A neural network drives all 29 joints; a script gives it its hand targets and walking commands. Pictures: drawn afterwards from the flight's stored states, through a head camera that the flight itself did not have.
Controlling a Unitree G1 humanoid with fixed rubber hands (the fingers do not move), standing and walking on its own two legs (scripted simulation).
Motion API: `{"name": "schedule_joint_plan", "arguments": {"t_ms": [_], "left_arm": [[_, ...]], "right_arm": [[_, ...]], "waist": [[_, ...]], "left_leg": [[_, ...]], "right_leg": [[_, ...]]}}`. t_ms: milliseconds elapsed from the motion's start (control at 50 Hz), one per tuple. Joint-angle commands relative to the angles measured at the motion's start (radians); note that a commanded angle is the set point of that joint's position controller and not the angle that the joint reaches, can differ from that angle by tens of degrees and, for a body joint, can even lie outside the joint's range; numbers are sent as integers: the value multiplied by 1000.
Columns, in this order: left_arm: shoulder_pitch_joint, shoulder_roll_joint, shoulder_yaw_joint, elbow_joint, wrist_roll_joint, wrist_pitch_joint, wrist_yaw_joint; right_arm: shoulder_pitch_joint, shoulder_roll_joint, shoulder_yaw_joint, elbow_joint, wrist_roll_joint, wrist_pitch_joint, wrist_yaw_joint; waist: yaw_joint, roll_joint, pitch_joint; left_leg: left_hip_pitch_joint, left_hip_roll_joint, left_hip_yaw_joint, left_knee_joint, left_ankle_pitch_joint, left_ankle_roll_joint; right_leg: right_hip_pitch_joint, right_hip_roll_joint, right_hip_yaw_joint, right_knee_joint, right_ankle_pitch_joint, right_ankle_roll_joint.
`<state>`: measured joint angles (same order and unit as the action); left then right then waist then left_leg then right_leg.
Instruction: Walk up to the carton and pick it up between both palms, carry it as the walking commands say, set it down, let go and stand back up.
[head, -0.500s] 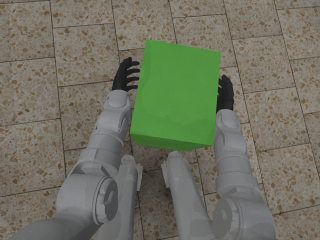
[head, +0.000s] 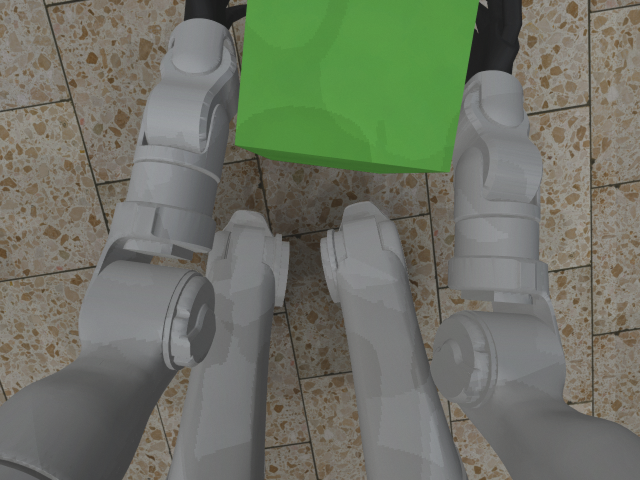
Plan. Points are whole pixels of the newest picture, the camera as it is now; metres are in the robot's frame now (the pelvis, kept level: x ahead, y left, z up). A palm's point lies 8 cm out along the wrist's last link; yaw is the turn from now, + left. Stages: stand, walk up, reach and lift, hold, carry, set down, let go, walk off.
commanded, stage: set down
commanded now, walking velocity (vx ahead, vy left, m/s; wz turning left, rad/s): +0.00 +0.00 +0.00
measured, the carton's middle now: (343, 69) +0.49 -0.06 -0.21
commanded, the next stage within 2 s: none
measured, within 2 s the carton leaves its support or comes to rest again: neither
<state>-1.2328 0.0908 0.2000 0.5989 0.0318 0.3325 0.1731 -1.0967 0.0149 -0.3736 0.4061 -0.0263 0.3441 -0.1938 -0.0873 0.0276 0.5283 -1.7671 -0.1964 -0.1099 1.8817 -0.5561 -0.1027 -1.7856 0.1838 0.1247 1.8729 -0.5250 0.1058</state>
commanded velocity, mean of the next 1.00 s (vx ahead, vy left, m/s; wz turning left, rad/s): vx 0.00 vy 0.00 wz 0.00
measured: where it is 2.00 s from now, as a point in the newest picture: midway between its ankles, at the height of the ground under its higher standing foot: (312, 293)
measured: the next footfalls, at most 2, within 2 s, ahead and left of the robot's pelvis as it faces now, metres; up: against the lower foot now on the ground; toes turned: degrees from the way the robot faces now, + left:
none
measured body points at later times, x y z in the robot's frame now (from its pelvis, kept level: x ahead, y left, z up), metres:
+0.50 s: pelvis -0.01 +0.01 -0.06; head +0.36 +0.00 +0.18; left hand +0.57 +0.09 -0.22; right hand +0.51 -0.17 -0.22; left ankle +0.13 +0.13 -0.44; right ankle +0.14 -0.13 -0.44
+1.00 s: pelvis +0.02 +0.01 -0.09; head +0.40 -0.02 +0.15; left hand +0.59 +0.05 -0.27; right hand +0.53 -0.20 -0.26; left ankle +0.13 +0.13 -0.44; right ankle +0.14 -0.13 -0.44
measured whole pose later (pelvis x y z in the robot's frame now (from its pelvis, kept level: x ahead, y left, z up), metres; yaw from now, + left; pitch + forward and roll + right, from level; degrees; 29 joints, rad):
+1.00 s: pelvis +0.02 +0.01 -0.09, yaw -1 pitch +31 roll -1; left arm -1.44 0.16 0.16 0.84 -0.02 0.23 0.21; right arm -1.28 -0.08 -0.39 0.60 0.01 0.28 -0.18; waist -0.10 0.04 0.53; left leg -2.07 -0.19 -0.08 2.19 -0.66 -0.08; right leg -2.08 0.16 0.08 2.15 -0.62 0.12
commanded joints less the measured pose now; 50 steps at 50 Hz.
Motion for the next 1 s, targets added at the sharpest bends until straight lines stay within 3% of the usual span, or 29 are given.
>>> {"name": "schedule_joint_plan", "arguments": {"t_ms": [0,60,80,140,160,180,200,220,240,260,300,360,380,400,420,440,460,540,580,620,660,720,760,780,800,860,880,900,980], "left_arm": [[-726,-829,-408,3,-43,-37,-191],[-785,-892,-369,64,-25,-65,-235],[-778,-920,-362,119,-25,-67,-248],[-735,-930,-301,257,23,-58,-273],[-756,-911,-274,292,47,-56,-289],[-759,-952,-278,317,30,-52,-303],[-814,-923,-272,259,53,-57,-307],[-808,-954,-269,280,52,-50,-312],[-845,-970,-315,224,34,-53,-308],[-863,-1014,-314,216,22,-49,-306],[-935,-1007,-384,152,-28,-50,-288],[-974,-1031,-437,133,-62,-43,-253],[-999,-1018,-458,103,-92,-44,-244],[-997,-1042,-484,114,-104,-34,-236],[-1026,-1015,-503,85,-121,-36,-222],[-1017,-1053,-517,105,-129,-23,-214],[-967,-1071,-524,129,-124,-14,-214],[-936,-1137,-536,146,-158,-14,-192],[-906,-1115,-527,140,-157,-24,-190],[-786,-1121,-469,231,-111,-28,-191],[-790,-1078,-431,283,-94,-44,-196],[-784,-1090,-482,158,-133,-80,-196],[-798,-1075,-513,121,-162,-93,-193],[-782,-1069,-532,85,-164,-100,-192],[-815,-1056,-542,67,-172,-105,-190],[-796,-981,-543,77,-159,-114,-185],[-739,-949,-518,93,-148,-115,-190],[-744,-920,-519,106,-131,-118,-191],[-696,-928,-445,218,-98,-117,-215]], "right_arm": [[-900,883,678,-41,97,-2,138],[-957,1009,658,52,111,-22,147],[-970,995,631,89,104,-29,153],[-1018,991,585,148,82,-43,177],[-932,992,504,281,31,-27,192],[-972,973,485,235,24,-39,198],[-959,991,467,267,17,-31,213],[-966,977,446,267,4,-33,219],[-1013,985,454,196,27,-44,227],[-1049,957,452,161,39,-52,240],[-1142,925,507,64,96,-65,251],[-1154,873,538,102,117,-55,260],[-1184,845,565,60,120,-55,263],[-1170,822,559,53,110,-52,262],[-1220,800,564,-12,126,-56,259],[-1202,769,551,21,108,-49,263],[-1198,756,551,9,112,-53,265],[-1180,748,536,-3,127,-63,295],[-1158,717,528,-12,135,-74,305],[-1074,748,498,85,113,-76,327],[-1002,702,457,185,74,-73,348],[-996,778,539,50,113,-93,352],[-1009,780,559,-4,134,-102,341],[-989,783,597,-16,170,-107,336],[-1018,793,602,-66,173,-113,328],[-950,813,623,55,175,-100,302],[-942,810,636,43,178,-102,298],[-948,834,659,49,193,-101,290],[-983,812,640,81,162,-113,269]], "waist": [[24,-104,-2041],[60,-99,-2021],[40,-79,-1996],[54,-102,-1943],[29,-124,-1808],[-13,-107,-1820],[17,-51,-1811],[-13,-50,-1844],[-1,5,-1900],[-35,24,-1968],[-38,76,-2160],[-66,122,-2194],[-71,91,-2225],[-128,86,-2246],[-126,90,-2294],[-161,110,-2276],[-146,136,-2239],[-191,144,-2213],[-189,194,-2217],[-166,187,-2054],[-193,178,-1933],[-155,138,-2044],[-167,89,-2175],[-126,103,-2195],[-141,57,-2235],[-105,6,-2106],[-65,-34,-2064],[-24,-6,-2039],[0,-62,-1867]], "left_leg": [[418,-2,173,-162,185,107],[353,-3,184,-144,141,114],[337,-4,186,-146,126,115],[318,4,180,-131,97,124],[261,10,163,-138,33,125],[259,10,162,-132,20,124],[248,11,178,-125,38,120],[279,7,170,-126,39,118],[345,5,163,-127,68,116],[395,9,165,-112,105,106],[534,13,153,-71,205,99],[582,15,164,-42,225,81],[615,9,154,-41,256,82],[623,12,142,-34,261,76],[679,17,146,-14,289,77],[713,22,138,-23,266,67],[684,16,144,-26,257,63],[754,19,107,-4,329,68],[780,18,111,35,431,66],[712,7,97,38,439,67],[661,16,96,59,399,57],[653,-1,97,89,533,75],[676,2,95,109,607,81],[656,1,116,127,624,76],[643,6,100,126,635,83],[474,1,125,121,521,83],[419,-4,131,121,497,94],[404,0,142,123,489,89],[246,3,161,126,364,98]], "right_leg": [[853,-29,-136,-243,286,-5],[824,-24,-124,-242,218,2],[791,-24,-140,-234,214,-6],[697,-26,-163,-207,175,-4],[603,-22,-176,-199,111,-8],[579,-23,-189,-192,99,-16],[557,-19,-177,-184,113,-18],[554,-19,-208,-159,113,-15],[505,-14,-220,-132,142,-23],[511,-15,-233,-126,178,-29],[504,-23,-249,-86,257,-33],[480,-32,-270,-58,267,-36],[481,-43,-279,-48,283,-33],[486,-41,-290,-45,297,-39],[502,-47,-289,-38,311,-33],[471,-53,-300,-38,284,-39],[426,-50,-302,-36,276,-42],[334,-49,-320,7,325,-47],[311,-51,-315,31,390,-39],[221,-44,-314,40,371,-44],[151,-47,-318,44,325,-51],[273,-38,-292,73,449,-42],[383,-31,-291,88,543,-35],[419,-28,-277,94,574,-35],[456,-22,-278,109,604,-31],[504,-18,-254,105,565,-16],[518,-23,-235,113,549,-17],[526,-21,-223,107,559,-10],[508,-36,-199,97,472,-6]]}}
